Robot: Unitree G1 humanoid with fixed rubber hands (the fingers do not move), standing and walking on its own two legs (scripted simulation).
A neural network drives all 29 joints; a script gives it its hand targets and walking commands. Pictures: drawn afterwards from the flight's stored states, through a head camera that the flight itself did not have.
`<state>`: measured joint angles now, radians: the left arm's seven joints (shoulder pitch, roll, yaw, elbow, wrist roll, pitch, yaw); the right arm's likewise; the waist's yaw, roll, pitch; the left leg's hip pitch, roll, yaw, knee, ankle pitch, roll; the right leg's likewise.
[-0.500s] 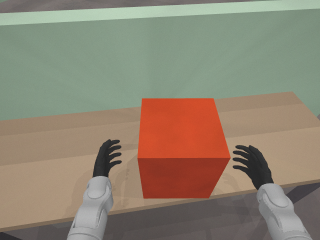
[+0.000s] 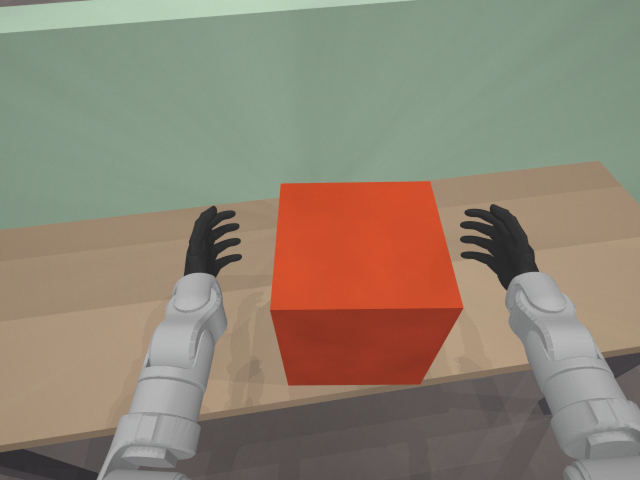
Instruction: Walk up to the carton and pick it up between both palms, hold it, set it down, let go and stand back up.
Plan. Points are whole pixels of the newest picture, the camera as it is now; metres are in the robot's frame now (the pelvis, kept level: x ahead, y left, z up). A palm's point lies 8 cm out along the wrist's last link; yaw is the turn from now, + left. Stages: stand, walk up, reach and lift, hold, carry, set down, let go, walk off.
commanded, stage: reach and lift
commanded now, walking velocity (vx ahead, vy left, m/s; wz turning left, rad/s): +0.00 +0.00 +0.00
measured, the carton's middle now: (354, 290) +0.40 -0.02 -0.03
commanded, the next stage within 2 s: none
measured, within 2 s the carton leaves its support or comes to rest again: neither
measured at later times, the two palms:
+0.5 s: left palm (219, 234) +0.41 +0.16 +0.08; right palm (496, 231) +0.43 -0.20 +0.07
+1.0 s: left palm (229, 279) +0.40 +0.17 -0.01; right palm (461, 274) +0.41 -0.17 -0.01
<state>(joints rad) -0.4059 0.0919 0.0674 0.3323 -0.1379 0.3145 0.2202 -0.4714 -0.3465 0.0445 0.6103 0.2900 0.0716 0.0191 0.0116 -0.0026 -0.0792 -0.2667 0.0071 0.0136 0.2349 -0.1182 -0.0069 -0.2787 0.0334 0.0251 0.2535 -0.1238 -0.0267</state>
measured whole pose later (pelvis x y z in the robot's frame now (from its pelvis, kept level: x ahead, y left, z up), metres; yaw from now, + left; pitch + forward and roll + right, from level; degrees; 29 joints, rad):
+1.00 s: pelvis +0.00 +0.00 -0.01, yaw +1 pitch +22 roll +0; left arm -0.72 0.06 0.19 1.11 -0.03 -0.22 0.13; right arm -0.74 -0.18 -0.08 1.13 0.09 -0.21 -0.05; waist 0.01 0.03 -0.19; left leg -0.53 0.00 -0.02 0.19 -0.05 -0.01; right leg -0.51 0.03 0.01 0.17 -0.05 -0.03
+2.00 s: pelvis -0.02 +0.01 -0.01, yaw +0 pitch +32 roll +0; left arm -0.71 -0.10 0.41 0.95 0.23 -0.31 0.15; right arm -0.72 -0.03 -0.45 0.97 -0.29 -0.28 0.03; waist 0.01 0.06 -0.30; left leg -0.74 -0.01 -0.02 0.17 0.01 0.00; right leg -0.72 0.03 0.05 0.15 0.02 -0.01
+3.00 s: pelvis -0.01 +0.00 -0.01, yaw +1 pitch +34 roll +0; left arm -0.64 -0.14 0.45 0.91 0.29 -0.39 0.13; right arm -0.66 -0.01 -0.47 0.95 -0.36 -0.38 0.01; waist 0.01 0.04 -0.33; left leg -0.69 0.00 -0.01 0.02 0.07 0.00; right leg -0.67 0.02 0.03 -0.01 0.09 -0.02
